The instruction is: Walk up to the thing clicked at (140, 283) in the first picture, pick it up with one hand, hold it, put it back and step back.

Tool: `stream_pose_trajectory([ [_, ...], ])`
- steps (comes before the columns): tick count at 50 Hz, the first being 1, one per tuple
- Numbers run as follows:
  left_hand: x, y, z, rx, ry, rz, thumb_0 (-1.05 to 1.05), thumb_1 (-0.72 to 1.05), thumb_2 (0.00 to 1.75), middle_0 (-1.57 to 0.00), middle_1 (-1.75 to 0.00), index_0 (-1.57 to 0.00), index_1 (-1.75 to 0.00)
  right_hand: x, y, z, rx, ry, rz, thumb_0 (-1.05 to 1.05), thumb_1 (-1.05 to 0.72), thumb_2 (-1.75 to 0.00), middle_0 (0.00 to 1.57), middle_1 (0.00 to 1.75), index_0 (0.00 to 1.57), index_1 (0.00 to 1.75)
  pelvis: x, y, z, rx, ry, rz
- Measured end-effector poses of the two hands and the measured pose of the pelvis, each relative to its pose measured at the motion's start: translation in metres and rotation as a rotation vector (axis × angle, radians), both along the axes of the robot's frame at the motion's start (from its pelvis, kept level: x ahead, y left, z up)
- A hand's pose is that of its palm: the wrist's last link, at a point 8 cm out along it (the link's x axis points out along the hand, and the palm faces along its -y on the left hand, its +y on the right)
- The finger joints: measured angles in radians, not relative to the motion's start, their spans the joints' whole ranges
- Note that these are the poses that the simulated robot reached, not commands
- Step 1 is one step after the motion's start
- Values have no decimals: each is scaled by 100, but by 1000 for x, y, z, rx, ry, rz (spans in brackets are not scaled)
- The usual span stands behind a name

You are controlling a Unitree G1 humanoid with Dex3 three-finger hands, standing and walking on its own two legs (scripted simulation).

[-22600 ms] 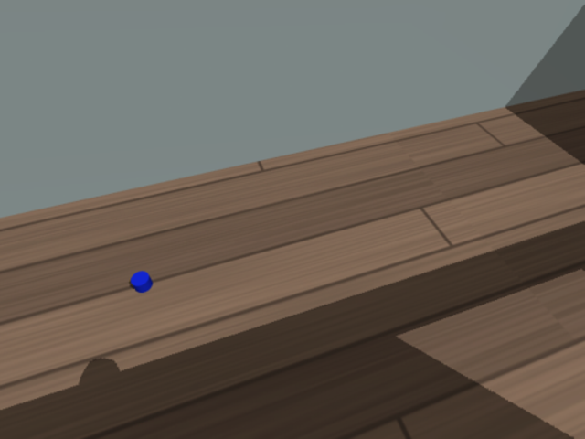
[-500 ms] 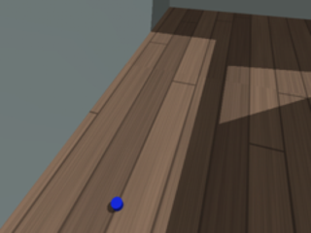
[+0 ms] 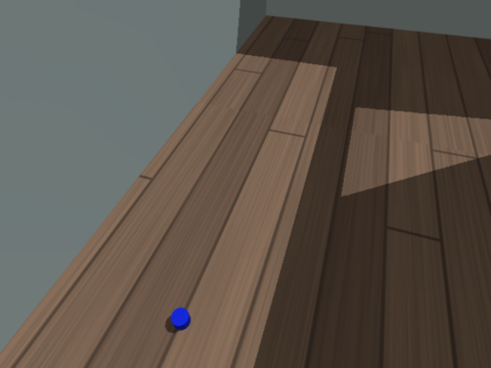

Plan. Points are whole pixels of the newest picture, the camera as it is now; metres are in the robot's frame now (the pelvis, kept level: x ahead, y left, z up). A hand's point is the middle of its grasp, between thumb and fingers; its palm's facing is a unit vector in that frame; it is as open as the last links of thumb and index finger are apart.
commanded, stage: stand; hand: left
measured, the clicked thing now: (181, 318) +0.46 +0.28 -0.76
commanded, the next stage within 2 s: rise first in 1.84 s
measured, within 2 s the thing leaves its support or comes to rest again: neither
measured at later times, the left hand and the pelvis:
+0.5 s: hand out of the picture +0.06 +0.26 -0.16, palm faces -0.04 -0.94 -0.34, open 7.3 cm; pelvis -0.01 +0.00 +0.00, yaw +1 degrees
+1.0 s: hand out of the picture +0.07 +0.26 -0.16, palm faces -0.03 -0.94 -0.34, open 7.3 cm; pelvis +0.00 +0.00 +0.00, yaw +1 degrees
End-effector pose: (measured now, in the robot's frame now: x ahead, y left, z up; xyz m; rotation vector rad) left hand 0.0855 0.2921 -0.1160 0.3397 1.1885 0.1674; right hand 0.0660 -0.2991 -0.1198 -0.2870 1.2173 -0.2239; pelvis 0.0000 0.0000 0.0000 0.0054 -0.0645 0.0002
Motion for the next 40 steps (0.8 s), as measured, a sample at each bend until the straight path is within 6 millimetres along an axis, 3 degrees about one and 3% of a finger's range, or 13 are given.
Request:
stream_pose_trajectory([
  [16,-38,6,-4,8,74,34,0,91,90,-20,-30,-21,-30,-30,-4,-3,-2,74,-7,0,-90,-90,20,30,20,30,-9,-1,0,-4,13,7],
  [40,-21,10,-5,-2,41,29,0,91,90,-20,-30,-21,-30,-5,6,0,-4,38,22,0,-90,-90,20,30,20,30,-1,4,0,-3,22,17],
])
